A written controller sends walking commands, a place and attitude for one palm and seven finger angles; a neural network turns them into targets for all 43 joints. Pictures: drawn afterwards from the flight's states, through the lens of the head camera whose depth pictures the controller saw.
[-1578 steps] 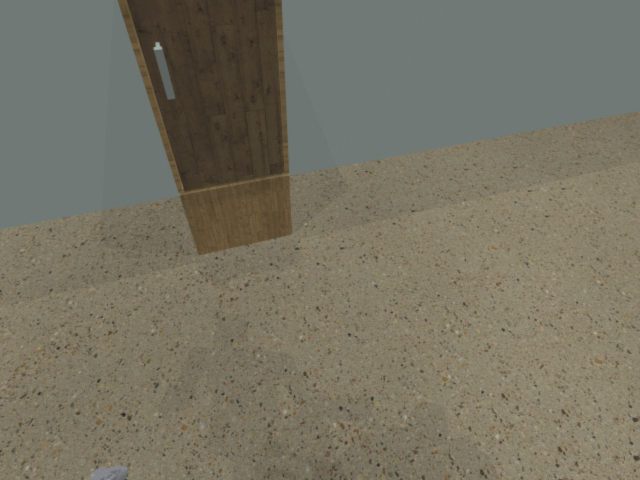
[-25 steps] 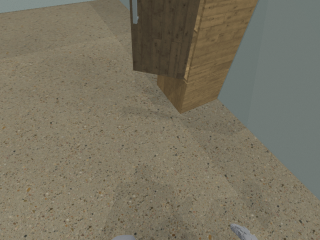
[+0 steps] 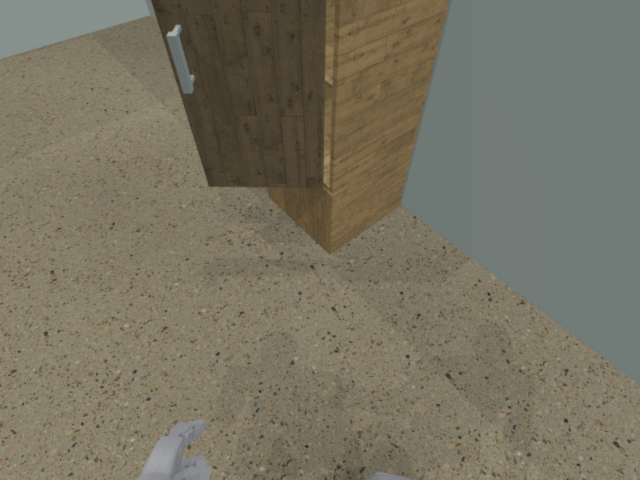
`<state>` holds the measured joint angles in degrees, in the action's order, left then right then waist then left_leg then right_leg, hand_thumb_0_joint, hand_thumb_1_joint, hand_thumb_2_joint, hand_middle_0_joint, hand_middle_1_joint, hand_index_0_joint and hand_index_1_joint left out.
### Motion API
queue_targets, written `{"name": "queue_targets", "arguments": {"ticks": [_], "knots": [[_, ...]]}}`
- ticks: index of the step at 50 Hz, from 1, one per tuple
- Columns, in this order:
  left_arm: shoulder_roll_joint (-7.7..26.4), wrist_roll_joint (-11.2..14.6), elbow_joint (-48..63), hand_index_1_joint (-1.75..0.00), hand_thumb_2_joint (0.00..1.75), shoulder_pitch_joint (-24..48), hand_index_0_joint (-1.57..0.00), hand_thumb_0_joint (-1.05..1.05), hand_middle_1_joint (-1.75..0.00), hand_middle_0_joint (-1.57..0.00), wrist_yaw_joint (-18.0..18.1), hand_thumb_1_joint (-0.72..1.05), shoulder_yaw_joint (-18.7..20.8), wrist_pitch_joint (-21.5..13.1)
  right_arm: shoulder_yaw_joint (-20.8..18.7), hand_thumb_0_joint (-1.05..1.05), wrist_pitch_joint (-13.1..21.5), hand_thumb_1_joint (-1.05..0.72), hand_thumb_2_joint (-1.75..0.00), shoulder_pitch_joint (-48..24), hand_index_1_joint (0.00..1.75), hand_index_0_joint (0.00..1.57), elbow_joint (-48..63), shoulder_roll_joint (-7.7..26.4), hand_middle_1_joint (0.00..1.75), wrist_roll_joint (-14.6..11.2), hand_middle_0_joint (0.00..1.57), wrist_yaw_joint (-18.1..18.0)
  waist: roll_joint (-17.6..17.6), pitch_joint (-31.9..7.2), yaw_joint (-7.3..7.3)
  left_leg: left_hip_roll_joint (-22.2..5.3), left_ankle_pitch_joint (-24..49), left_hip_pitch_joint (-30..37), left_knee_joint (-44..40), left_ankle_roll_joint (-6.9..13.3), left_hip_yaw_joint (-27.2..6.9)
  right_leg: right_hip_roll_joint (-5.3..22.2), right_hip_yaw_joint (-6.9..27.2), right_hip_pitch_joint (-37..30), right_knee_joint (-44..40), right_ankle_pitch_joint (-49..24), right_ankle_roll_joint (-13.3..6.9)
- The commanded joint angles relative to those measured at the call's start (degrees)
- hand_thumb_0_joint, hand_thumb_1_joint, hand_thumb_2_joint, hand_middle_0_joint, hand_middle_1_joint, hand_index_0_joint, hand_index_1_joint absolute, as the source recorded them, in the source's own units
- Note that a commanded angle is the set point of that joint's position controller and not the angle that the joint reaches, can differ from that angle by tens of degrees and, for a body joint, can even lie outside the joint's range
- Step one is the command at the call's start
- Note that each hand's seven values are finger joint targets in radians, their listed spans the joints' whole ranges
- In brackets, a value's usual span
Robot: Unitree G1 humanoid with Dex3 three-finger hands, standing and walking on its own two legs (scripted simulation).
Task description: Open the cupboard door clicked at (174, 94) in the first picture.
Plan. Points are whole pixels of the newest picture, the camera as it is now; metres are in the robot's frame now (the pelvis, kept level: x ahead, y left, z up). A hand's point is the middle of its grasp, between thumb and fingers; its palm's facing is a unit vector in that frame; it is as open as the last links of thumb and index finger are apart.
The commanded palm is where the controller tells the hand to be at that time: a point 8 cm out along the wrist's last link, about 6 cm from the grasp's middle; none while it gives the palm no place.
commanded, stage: take the last steps up to it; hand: left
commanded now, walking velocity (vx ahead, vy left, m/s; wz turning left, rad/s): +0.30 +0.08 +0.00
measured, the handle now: (183, 59) +0.95 +0.30 +0.03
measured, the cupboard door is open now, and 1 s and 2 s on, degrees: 49 49 49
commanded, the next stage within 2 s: come to a stop and stand still in 0.80 s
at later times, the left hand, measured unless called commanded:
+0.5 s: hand out of the picture +0.12 +0.25 -0.18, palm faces +0.09 -0.98 -0.15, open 7.3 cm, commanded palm none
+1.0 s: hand (194, 302) +0.43 +0.22 -0.15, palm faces -0.06 -0.98 -0.20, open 7.3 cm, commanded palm none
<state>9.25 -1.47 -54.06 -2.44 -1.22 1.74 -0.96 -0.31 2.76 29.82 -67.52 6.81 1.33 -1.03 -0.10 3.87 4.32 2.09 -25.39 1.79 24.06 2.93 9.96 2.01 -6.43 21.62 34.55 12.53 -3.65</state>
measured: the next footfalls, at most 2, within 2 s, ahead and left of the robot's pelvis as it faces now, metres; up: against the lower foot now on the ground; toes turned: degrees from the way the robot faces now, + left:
left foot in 0.40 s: +0.28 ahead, +0.17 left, +0.00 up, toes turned +7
right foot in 0.90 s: +0.38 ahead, -0.04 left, +0.00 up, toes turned -10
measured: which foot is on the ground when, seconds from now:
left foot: down 0.00-0.00, up 0.02-0.38, down 0.40-0.90, up 0.92-1.00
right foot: down 0.00-0.42, up 0.44-0.88, down 0.90-1.00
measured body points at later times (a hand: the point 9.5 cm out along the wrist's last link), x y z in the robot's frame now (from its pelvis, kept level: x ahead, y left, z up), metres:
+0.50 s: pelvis +0.18 +0.07 +0.00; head +0.20 +0.10 +0.45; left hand +0.12 +0.30 -0.17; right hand +0.31 -0.18 -0.12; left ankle +0.24 +0.16 -0.72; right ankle +0.08 -0.07 -0.66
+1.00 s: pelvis +0.33 +0.06 +0.01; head +0.36 +0.04 +0.46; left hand +0.43 +0.28 -0.14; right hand +0.25 -0.15 -0.15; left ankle +0.27 +0.16 -0.69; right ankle +0.34 -0.04 -0.72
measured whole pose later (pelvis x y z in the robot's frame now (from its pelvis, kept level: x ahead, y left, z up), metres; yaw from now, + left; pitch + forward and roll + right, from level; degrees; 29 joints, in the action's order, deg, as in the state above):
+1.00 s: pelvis +0.33 +0.06 +0.01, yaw -2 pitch +0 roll +0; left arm 8.2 -1.2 -58.3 -8.6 0.7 1.7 -2.7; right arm -1.5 -0.4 21.2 -66.2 8.0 0.4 -0.8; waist 1.6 4.1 2.3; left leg -1.7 -30.2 -15.7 47.8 -1.1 5.6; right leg 1.6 -7.3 15.3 31.3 15.7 -2.3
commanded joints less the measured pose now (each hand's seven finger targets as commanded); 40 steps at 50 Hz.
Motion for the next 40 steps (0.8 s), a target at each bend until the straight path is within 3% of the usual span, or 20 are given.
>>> {"name": "queue_targets", "arguments": {"ticks": [1,2,3,5,7,9,12,16,17,18,19,20,21,22,24,26,28,34,38,40], "knots": [[14.76,1.01,-4.99,-0.30,0.90,-27.37,-0.20,0.00,-0.30,-0.20,1.78,0.90,4.26,-2.28,-2.07,0.00,1.66,-0.90,-0.90,-2.25,0.30,0.20,5.70,7.98,0.30,-1.51,0.20,-0.46,-9.33,-14.86,-12.18,-0.57,-8.74,-35.03,48.50,-3.11,-4.16,27.46,34.88,-40.57,-12.83,-27.77,-15.32],[12.91,1.23,-3.75,-0.30,0.90,-23.42,-0.20,0.00,-0.30,-0.20,2.48,0.90,4.27,-1.87,-2.56,0.00,1.06,-0.90,-0.90,-6.52,0.30,0.20,6.91,8.57,0.30,-1.09,0.20,-0.39,-2.09,-8.34,-11.30,-4.07,-6.17,-38.39,50.59,-2.45,-10.74,26.58,31.38,-33.72,-15.34,-24.28,-14.91],[10.06,1.03,-3.31,-0.30,0.90,-20.16,-0.20,0.00,-0.30,-0.20,2.81,0.90,3.58,-2.20,-2.47,0.00,0.70,-0.90,-0.90,-10.80,0.30,0.20,7.52,6.21,0.30,-0.89,0.20,-0.12,-1.45,-2.73,-10.05,-6.41,-1.49,-39.36,48.94,-2.68,-11.54,23.34,26.71,-25.51,-16.51,-24.33,-12.08],[5.61,0.93,-3.23,-0.30,0.90,-15.80,-0.20,0.00,-0.30,-0.20,2.53,0.90,2.04,-2.94,-2.06,0.00,-0.54,-0.90,-0.90,-9.30,0.30,0.20,7.12,3.17,0.30,-0.36,0.20,0.46,-4.52,0.66,-5.84,-8.45,4.34,-34.93,42.96,-3.59,-10.70,17.66,14.44,-15.27,-19.70,-23.34,-6.82],[4.51,0.56,-3.89,-0.30,0.90,-15.35,-0.20,0.00,-0.30,-0.20,2.27,0.90,1.64,-3.58,-2.22,0.00,-1.39,-0.90,-0.90,-7.07,0.30,0.20,6.30,1.81,0.30,-0.25,0.20,1.12,-8.28,0.16,-3.79,-8.05,7.32,-30.47,36.24,-4.67,-8.07,13.87,8.00,-10.85,-21.36,-21.10,-4.74],[3.63,0.29,-3.68,-0.30,0.90,-15.55,-0.20,0.00,-0.30,-0.20,2.12,0.90,2.41,-3.93,-2.46,0.00,-1.74,-0.90,-0.90,-7.64,0.30,0.20,6.72,0.88,0.30,0.00,0.20,1.58,-7.43,-0.65,-3.40,-8.04,11.48,-28.61,29.49,-5.18,-6.57,12.93,5.81,-9.14,-22.05,-17.28,-4.77],[6.03,0.26,-5.29,-0.30,0.90,-17.08,-0.20,0.00,-0.30,-0.20,1.72,0.90,2.48,-4.07,-2.59,0.00,-1.25,-0.90,-0.90,-14.07,0.30,0.20,9.09,1.42,0.30,-0.15,0.20,2.45,-7.70,0.30,-5.12,-7.13,13.94,-28.59,20.32,-5.26,-4.96,13.02,6.74,-10.63,-21.96,-13.86,-4.68],[8.91,-0.08,-6.41,-0.30,0.90,-17.51,-0.20,0.00,-0.30,-0.20,1.56,0.90,2.97,-3.52,-2.93,0.00,-0.36,-0.90,-0.90,-19.93,0.30,0.20,11.83,4.37,0.30,0.02,0.20,2.97,-8.47,1.55,-5.70,-5.59,13.08,-25.11,11.86,-4.40,-4.35,14.79,8.12,-11.82,-19.92,-9.04,-3.79],[9.22,-0.13,-6.68,-0.30,0.90,-17.35,-0.20,0.00,-0.30,-0.20,1.54,0.90,3.08,-3.28,-3.08,0.00,-0.09,-0.90,-0.90,-19.08,0.30,0.20,11.78,5.12,0.30,0.05,0.20,2.89,-7.73,1.42,-4.87,-4.99,13.42,-21.31,9.00,-4.21,-3.68,14.61,7.91,-10.33,-18.12,-7.85,-3.11],[9.45,0.08,-6.60,-0.30,0.90,-16.40,-0.20,0.00,-0.30,-0.20,1.53,0.90,3.19,-3.05,-3.29,0.00,0.24,-0.90,-0.90,-15.86,0.30,0.20,10.81,6.58,0.30,0.21,0.20,2.56,-5.50,0.62,-2.68,-3.37,14.61,-14.20,5.23,-3.90,-2.26,13.21,6.01,-7.68,-13.68,-9.49,-2.20],[8.44,0.18,-6.35,-0.30,0.90,-16.59,-0.20,0.00,-0.30,-0.20,1.37,0.90,2.91,-2.82,-3.87,0.00,0.68,-0.90,-0.90,-9.66,0.30,0.20,8.86,9.38,0.30,0.47,0.20,1.98,-0.10,-3.00,-0.09,-3.96,13.65,-4.08,2.46,-2.97,-3.56,10.26,3.70,-4.63,-2.88,-12.39,-0.90],[5.97,0.62,-5.43,-0.30,0.90,-18.13,-0.20,0.00,-0.30,-0.20,1.06,0.90,2.39,-2.66,-5.36,0.00,1.06,-0.90,-0.90,-2.30,0.30,0.20,7.46,15.59,0.30,1.24,0.20,1.26,12.43,-8.40,2.40,-16.44,13.35,5.68,0.43,1.60,-19.09,3.26,-1.76,4.69,12.72,1.58,2.02],[4.34,0.83,-3.40,-0.30,0.90,-16.45,-0.20,0.00,-0.30,-0.20,1.04,0.90,1.71,-2.83,-5.90,0.00,0.59,-0.90,-0.90,2.47,0.30,0.20,7.14,19.12,0.30,1.04,0.20,0.57,18.74,-11.16,3.48,-25.74,17.02,7.89,-6.80,7.36,-32.28,-1.45,-1.08,11.60,29.09,21.71,2.90],[5.47,0.59,-2.49,-0.30,0.90,-13.11,-0.20,0.00,-0.30,-0.20,1.31,0.90,1.67,-2.62,-5.41,0.00,0.08,-0.90,-0.90,0.00,0.30,0.20,7.61,18.45,0.30,0.75,0.20,0.25,13.07,-7.70,2.73,-26.99,14.89,2.98,-8.26,9.56,-32.15,1.54,4.16,14.36,36.56,20.87,1.68],[4.61,0.39,-3.47,-0.30,0.90,-12.31,-0.20,0.00,-0.30,-0.20,1.05,0.90,1.89,-2.06,-3.83,0.00,0.51,-0.90,-0.90,-9.30,0.30,0.20,10.25,13.39,0.30,0.37,0.20,-0.12,7.94,-1.66,-0.92,-23.79,9.85,-8.84,-11.28,8.39,-25.63,4.80,6.08,14.83,39.37,12.71,1.83],[3.26,-0.15,-5.01,-0.30,0.90,-15.98,-0.20,0.00,-0.30,-0.20,0.51,0.90,1.83,-1.03,-2.88,0.00,1.11,-0.90,-0.90,-12.83,0.30,0.20,11.11,10.78,0.30,0.28,0.20,-0.26,7.27,0.67,-3.97,-19.68,10.58,-14.89,-13.68,5.63,-17.56,5.42,5.70,10.97,35.74,7.32,2.56],[2.72,-0.10,-5.56,-0.30,0.90,-18.51,-0.20,0.00,-0.30,-0.20,0.46,0.90,1.80,-0.41,-2.68,0.00,1.50,-0.90,-0.90,-13.09,0.30,0.20,10.67,10.23,0.30,0.05,0.20,-0.25,8.50,-1.07,-5.50,-17.87,14.64,-15.24,-14.28,5.06,-12.77,5.05,4.91,9.14,33.29,4.54,3.17],[1.63,-0.04,-2.33,-0.30,0.90,-11.39,-0.20,0.00,-0.30,-0.20,0.55,0.90,1.51,-0.24,-2.80,0.00,1.81,-0.90,-0.90,-8.85,0.30,0.20,8.56,9.06,0.30,0.20,0.20,-0.30,2.14,-0.76,-4.47,-18.36,23.60,-10.44,-14.60,7.46,-10.41,5.28,3.56,8.80,16.42,0.83,4.02],[1.59,0.00,-1.15,-0.30,0.90,-7.76,-0.20,0.00,-0.30,-0.20,0.64,0.90,1.10,-0.51,-2.54,0.00,1.26,-0.90,-0.90,-6.50,0.30,0.20,6.61,9.06,0.30,0.43,0.20,-0.36,4.49,-0.08,-3.47,-17.97,28.76,-8.82,-11.61,7.45,-9.87,3.15,1.50,4.48,6.88,2.10,3.41],[2.05,0.04,-1.24,-0.30,0.90,-8.02,-0.20,0.00,-0.30,-0.20,0.73,0.90,1.08,-0.49,-2.55,0.00,0.79,-0.90,-0.90,-6.36,0.30,0.20,5.79,9.12,0.30,0.48,0.20,-0.42,4.76,-0.02,-3.94,-17.68,26.10,-10.04,-9.54,6.72,-9.61,2.20,0.70,0.02,3.02,2.56,3.09]]}}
